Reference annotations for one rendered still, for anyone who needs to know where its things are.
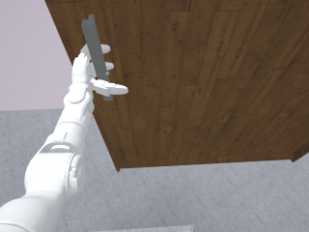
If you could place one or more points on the robot left upper arm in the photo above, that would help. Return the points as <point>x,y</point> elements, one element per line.
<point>52,180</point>

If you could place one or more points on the robot left forearm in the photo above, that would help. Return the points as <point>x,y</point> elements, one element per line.
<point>73,126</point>

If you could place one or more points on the handle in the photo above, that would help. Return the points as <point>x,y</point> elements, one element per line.
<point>90,32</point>

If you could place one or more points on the left robot hand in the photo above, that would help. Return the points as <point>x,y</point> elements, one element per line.
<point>83,70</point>

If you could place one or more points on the wardrobe door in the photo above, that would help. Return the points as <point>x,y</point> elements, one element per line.
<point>277,119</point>
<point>191,68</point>

